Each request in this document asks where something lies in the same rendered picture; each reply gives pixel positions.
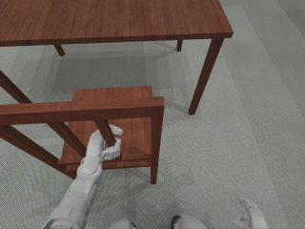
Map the table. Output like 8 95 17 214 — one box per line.
0 0 234 115

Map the chair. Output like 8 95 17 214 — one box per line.
0 86 165 184

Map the right robot hand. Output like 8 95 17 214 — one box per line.
233 197 269 229

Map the robot right foot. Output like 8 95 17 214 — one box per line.
171 215 181 229

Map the right robot thigh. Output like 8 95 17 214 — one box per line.
173 217 207 229

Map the robot left forearm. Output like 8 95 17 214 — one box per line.
41 156 103 229

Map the left robot hand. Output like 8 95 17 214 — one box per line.
86 124 123 161

